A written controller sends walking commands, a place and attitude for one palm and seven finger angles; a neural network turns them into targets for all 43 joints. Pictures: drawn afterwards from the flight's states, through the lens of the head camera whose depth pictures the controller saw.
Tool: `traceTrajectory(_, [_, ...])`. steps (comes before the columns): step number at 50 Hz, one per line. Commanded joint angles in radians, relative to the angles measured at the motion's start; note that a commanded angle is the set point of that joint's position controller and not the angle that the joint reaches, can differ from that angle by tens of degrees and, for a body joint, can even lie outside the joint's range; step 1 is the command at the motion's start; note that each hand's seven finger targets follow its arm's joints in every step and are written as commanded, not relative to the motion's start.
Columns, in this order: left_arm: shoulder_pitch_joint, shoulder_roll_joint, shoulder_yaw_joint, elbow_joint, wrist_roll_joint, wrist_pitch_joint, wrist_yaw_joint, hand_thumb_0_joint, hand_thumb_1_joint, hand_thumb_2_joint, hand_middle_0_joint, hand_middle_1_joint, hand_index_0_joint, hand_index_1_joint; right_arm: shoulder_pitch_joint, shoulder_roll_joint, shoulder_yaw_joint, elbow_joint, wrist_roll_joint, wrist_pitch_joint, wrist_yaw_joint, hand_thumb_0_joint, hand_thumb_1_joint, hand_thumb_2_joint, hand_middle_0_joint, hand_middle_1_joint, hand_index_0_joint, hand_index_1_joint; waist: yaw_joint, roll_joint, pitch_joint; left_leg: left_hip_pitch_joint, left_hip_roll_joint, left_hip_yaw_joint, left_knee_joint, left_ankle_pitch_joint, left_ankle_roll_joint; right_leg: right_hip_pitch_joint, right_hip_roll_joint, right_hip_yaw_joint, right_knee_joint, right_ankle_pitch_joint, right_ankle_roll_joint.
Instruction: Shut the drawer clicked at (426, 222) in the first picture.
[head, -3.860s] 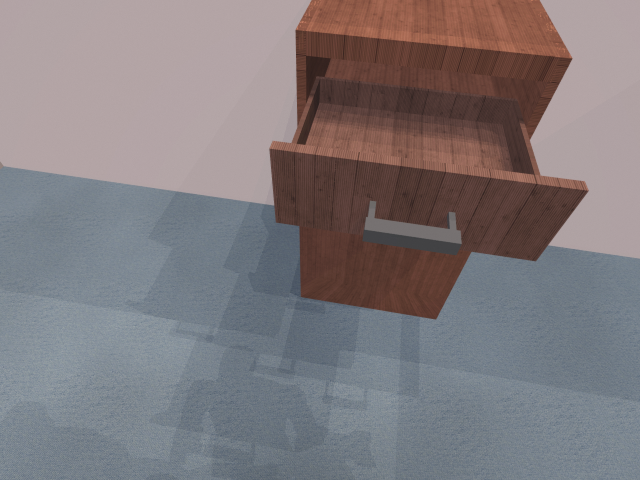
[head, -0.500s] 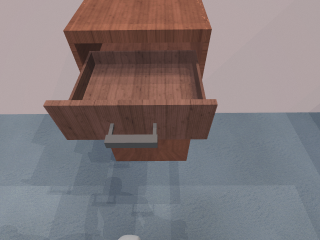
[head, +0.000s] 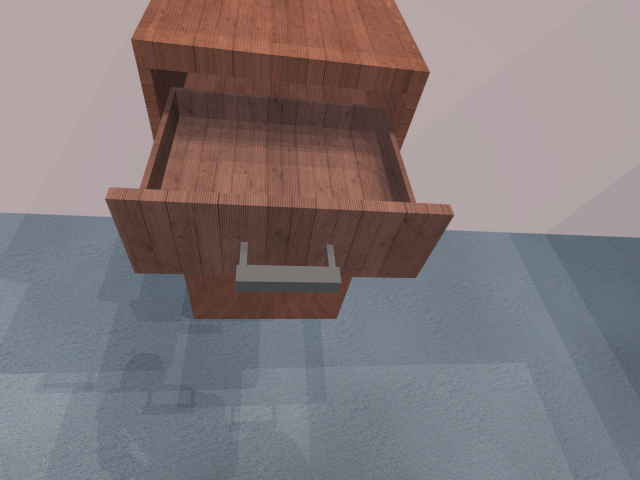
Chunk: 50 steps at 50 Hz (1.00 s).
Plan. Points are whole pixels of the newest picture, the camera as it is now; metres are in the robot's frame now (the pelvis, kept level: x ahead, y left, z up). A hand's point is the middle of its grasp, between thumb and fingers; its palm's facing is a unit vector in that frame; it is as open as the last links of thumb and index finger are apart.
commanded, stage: come to a stop and stand still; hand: left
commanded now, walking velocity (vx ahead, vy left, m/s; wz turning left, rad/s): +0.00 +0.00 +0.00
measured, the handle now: (288, 264) +0.39 +0.07 +0.03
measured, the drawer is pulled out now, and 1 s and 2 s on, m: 0.30 0.30 0.30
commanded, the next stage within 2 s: look again from close up in 0.68 s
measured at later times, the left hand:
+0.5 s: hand out of the picture +0.00 +0.11 -0.18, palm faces +0.04 -0.98 -0.20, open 7.2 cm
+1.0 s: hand out of the picture -0.02 +0.12 -0.19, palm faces +0.04 -0.98 -0.18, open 7.4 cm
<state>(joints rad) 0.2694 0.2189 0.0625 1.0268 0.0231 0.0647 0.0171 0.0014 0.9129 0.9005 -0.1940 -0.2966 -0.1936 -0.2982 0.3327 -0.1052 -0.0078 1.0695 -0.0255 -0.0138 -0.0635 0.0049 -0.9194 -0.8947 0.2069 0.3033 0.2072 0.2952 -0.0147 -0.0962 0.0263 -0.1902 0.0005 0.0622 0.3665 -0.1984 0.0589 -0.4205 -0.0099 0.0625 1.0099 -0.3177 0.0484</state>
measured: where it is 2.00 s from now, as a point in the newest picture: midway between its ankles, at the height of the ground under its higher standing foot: outside the picture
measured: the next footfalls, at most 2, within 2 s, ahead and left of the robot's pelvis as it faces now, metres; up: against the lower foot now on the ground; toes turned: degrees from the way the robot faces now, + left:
right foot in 0.18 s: -0.01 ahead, -0.16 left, +0.00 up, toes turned -1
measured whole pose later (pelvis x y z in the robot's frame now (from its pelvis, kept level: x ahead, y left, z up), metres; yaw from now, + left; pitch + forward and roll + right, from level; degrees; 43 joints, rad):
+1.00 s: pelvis +0.00 -0.04 -0.02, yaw +0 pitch -1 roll -1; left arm 0.34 0.12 -0.01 1.09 0.02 -0.02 0.04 0.00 0.91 0.90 -0.20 -0.30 -0.20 -0.30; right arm 0.26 -0.17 -0.01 1.05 -0.01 -0.02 -0.04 0.01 -0.95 -0.90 0.20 0.30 0.20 0.29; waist 0.00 0.02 0.02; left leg -0.24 0.03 0.03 0.56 -0.31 0.00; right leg -0.15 0.01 -0.03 0.50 -0.35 -0.01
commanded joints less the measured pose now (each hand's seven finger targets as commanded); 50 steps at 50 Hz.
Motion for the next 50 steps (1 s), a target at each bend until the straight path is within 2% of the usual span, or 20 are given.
traceTrajectory(1, [-0.002,-0.005,-0.013,-0.05,-0.006,-0.019,0.004,0.0,0.9,0.9,-0.2,-0.3,-0.2,-0.3,0.069,-0.174,-0.043,-0.007,-0.006,-0.007,-0.001,0.0,-0.9,-0.9,0.2,0.3,0.2,0.3,-0.014,0.272,-0.033,0.104,0.249,-0.211,-0.09,0.338,0.095,0.025,-0.025,-0.055,-0.224,-0.08,-0.009])
traceTrajectory(4, [0.006,-0.015,-0.019,-0.03,-0.014,-0.031,0.008,0.0,0.9,0.9,-0.2,-0.3,-0.2,-0.3,0.068,-0.178,-0.046,0.012,-0.006,-0.001,0.005,0.0,-0.9,-0.9,0.2,0.3,0.2,0.3,-0.008,0.266,-0.041,0.067,0.249,-0.245,-0.08,0.279,0.098,0.141,-0.011,-0.083,-0.405,-0.09,-0.026])
traceTrajectory(6, [0.06,-0.018,-0.021,0.007,-0.013,-0.038,0.012,0.0,0.9,0.9,-0.2,-0.3,-0.2,-0.3,0.063,-0.175,-0.049,0.028,0.003,0.001,0.007,0.0,-0.9,-0.9,0.2,0.3,0.2,0.3,0.02,0.221,-0.054,0.002,0.217,-0.221,-0.038,0.178,0.06,0.271,-0.008,-0.102,-0.58,0.072,-0.031])
traceTrajectory(7, [0.07,0.002,-0.02,0.015,-0.013,-0.047,0.017,0.0,0.9,0.9,-0.2,-0.3,-0.2,-0.3,0.067,-0.151,-0.045,0.038,0.011,-0.002,0.011,0.0,-0.9,-0.9,0.2,0.3,0.2,0.3,0.025,0.175,-0.054,-0.051,0.183,-0.199,-0.006,0.139,0.025,0.348,-0.027,-0.076,-0.675,0.143,-0.034])
traceTrajectory(8, [0.076,0.017,-0.021,0.026,-0.012,-0.058,0.023,0.0,0.9,0.9,-0.2,-0.3,-0.2,-0.3,0.071,-0.115,-0.038,0.04,0.017,-0.004,0.015,0.0,-0.9,-0.9,0.2,0.3,0.2,0.3,0.02,0.106,-0.046,-0.119,0.144,-0.153,0.033,0.061,-0.018,0.402,-0.1,0.003,-0.697,0.185,-0.056])
traceTrajectory(9, [0.067,0.044,-0.024,0.035,-0.011,-0.067,0.027,0.0,0.9,0.9,-0.2,-0.3,-0.2,-0.3,0.064,-0.073,-0.027,0.039,0.022,-0.003,0.018,0.0,-0.9,-0.9,0.2,0.3,0.2,0.3,0.011,-0.005,-0.009,-0.153,0.08,-0.081,0.065,-0.034,-0.055,0.366,-0.19,0.089,-0.715,0.24,-0.094])
traceTrajectory(10, [0.045,0.055,-0.027,0.032,-0.013,-0.068,0.026,0.0,0.9,0.9,-0.2,-0.3,-0.2,-0.3,0.065,-0.053,-0.019,0.042,0.018,0.002,0.023,0.0,-0.9,-0.9,0.2,0.3,0.2,0.3,-0.002,-0.029,0.028,-0.112,0.052,-0.058,0.061,-0.073,-0.068,0.261,-0.227,0.101,-0.734,0.187,-0.125])
traceTrajectory(11, [0.027,0.045,-0.032,0.029,-0.011,-0.067,0.025,0.0,0.9,0.9,-0.2,-0.3,-0.2,-0.3,0.074,-0.048,-0.016,0.05,0.015,0.001,0.029,0.0,-0.9,-0.9,0.2,0.3,0.2,0.3,-0.011,0.009,0.042,-0.059,0.052,-0.061,0.045,0.023,-0.064,0.214,-0.201,0.059,-0.712,0.206,-0.123])
traceTrajectory(12, [0.031,0.033,-0.031,0.038,-0.012,-0.076,0.025,0.0,0.9,0.9,-0.2,-0.3,-0.2,-0.3,0.079,-0.043,-0.017,0.065,0.009,0.005,0.028,0.0,-0.9,-0.9,0.2,0.3,0.2,0.3,-0.009,-0.062,0.012,-0.044,0.052,-0.053,0.055,0.059,-0.065,0.241,-0.149,0.05,-0.705,0.262,-0.112])
traceTrajectory(14, [0.038,0.016,-0.04,0.043,-0.016,-0.08,0.028,0.0,0.9,0.9,-0.2,-0.3,-0.2,-0.3,0.071,-0.072,-0.021,0.079,0.01,0.005,0.026,0.0,-0.9,-0.9,0.2,0.3,0.2,0.3,-0.004,-0.05,0.024,-0.005,0.075,-0.057,0.047,0.124,-0.067,0.233,-0.134,0.023,-0.686,0.335,-0.096])
traceTrajectory(18, [0.054,0.005,-0.043,0.046,-0.017,-0.076,0.029,0.0,0.9,0.9,-0.2,-0.3,-0.2,-0.3,0.054,-0.081,-0.02,0.093,0.014,0.007,0.024,0.0,-0.9,-0.9,0.2,0.3,0.2,0.3,0.007,0.048,0.061,0.014,0.092,-0.07,0.021,0.152,-0.062,0.215,-0.1,0.008,-0.699,0.252,-0.072])
traceTrajectory(38, [0.148,-0.009,-0.047,0.087,-0.01,-0.083,0.029,0.0,0.9,0.9,-0.2,-0.3,-0.2,-0.3,-0.029,-0.1,-0.015,0.072,0.018,0.013,0.015,0.0,-0.9,-0.9,0.2,0.3,0.2,0.3,0.014,0.093,0.051,0.075,0.097,-0.066,0.022,0.153,-0.066,0.217,-0.091,0.017,-0.734,0.282,-0.055])
traceTrajectory(39, [0.221,0.029,-0.041,0.114,0.006,-0.125,0.067,0.0,0.9,0.9,-0.2,-0.3,-0.2,-0.3,-0.139,-0.121,-0.009,-0.013,0.024,-0.014,0.03,0.0,-0.9,-0.9,0.2,0.3,0.2,0.3,0.054,0.084,0.067,-0.062,0.087,-0.012,0.289,0.085,-0.088,0.226,-0.179,0.109,-0.698,0.868,0.01])
traceTrajectory(40, [0.188,0.067,-0.035,0.068,0.003,-0.132,0.06,0.0,0.9,0.9,-0.2,-0.3,-0.2,-0.3,-0.073,-0.074,-0.008,-0.05,0.022,-0.002,0.036,0.0,-0.9,-0.9,0.2,0.3,0.2,0.3,-0.009,0.064,0.011,-0.106,0.051,-0.067,0.289,-0.143,-0.056,0.288,-0.206,0.091,-0.65,0.847,-0.045])
traceTrajectory(41, [0.155,0.047,-0.042,0.052,0.002,-0.13,0.049,0.0,0.9,0.9,-0.2,-0.3,-0.2,-0.3,-0.055,-0.077,-0.015,-0.045,0.017,-0.003,0.034,0.0,-0.9,-0.9,0.2,0.3,0.2,0.3,-0.013,0.159,-0.003,-0.088,0.052,-0.046,0.255,-0.137,-0.052,0.283,-0.191,0.063,-0.632,0.743,-0.102])
traceTrajectory(42, [0.123,0.051,-0.037,0.044,0.002,-0.128,0.046,0.0,0.9,0.9,-0.2,-0.3,-0.2,-0.3,-0.025,-0.062,-0.009,-0.038,0.016,-0.006,0.038,0.0,-0.9,-0.9,0.2,0.3,0.2,0.3,-0.022,0.115,-0.049,-0.041,0.057,-0.028,0.19,-0.052,-0.063,0.292,-0.176,0.035,-0.613,0.685,-0.135])
traceTrajectory(43, [0.122,0.037,-0.044,0.03,-0.002,-0.128,0.043,0.0,0.9,0.9,-0.2,-0.3,-0.2,-0.3,-0.004,-0.08,-0.006,-0.042,0.018,-0.009,0.038,0.0,-0.9,-0.9,0.2,0.3,0.2,0.3,-0.023,0.083,-0.082,-0.004,0.049,-0.05,0.161,-0.009,-0.062,0.288,-0.143,0.021,-0.592,0.548,-0.131])
traceTrajectory(45, [0.111,0.0,-0.05,0.019,-0.008,-0.115,0.042,0.0,0.9,0.9,-0.2,-0.3,-0.2,-0.3,0.007,-0.123,-0.011,-0.05,0.016,-0.016,0.034,0.0,-0.9,-0.9,0.2,0.3,0.2,0.3,-0.019,0.061,-0.051,0.008,0.1,-0.088,0.131,0.1,-0.038,0.224,-0.089,-0.006,-0.583,0.322,-0.107])
traceTrajectory(47, [0.115,0.0,-0.053,0.019,-0.008,-0.105,0.037,0.0,0.9,0.9,-0.2,-0.3,-0.2,-0.3,-0.007,-0.127,-0.005,-0.046,0.014,-0.022,0.032,0.0,-0.9,-0.9,0.2,0.3,0.2,0.3,-0.001,0.175,0.002,-0.01,0.101,-0.102,0.107,0.174,-0.03,0.211,-0.07,-0.013,-0.574,0.246,-0.103])
traceTrajectory(50, [0.118,0.011,-0.052,0.016,-0.008,-0.092,0.034,0.0,0.9,0.9,-0.2,-0.3,-0.2,-0.3,-0.019,-0.144,-0.002,-0.057,0.015,-0.019,0.03,0.0,-0.9,-0.9,0.2,0.3,0.2,0.3,0.014,0.125,0.054,-0.047,0.103,-0.125,0.081,0.168,-0.016,0.212,-0.059,-0.019,-0.574,0.157,-0.096])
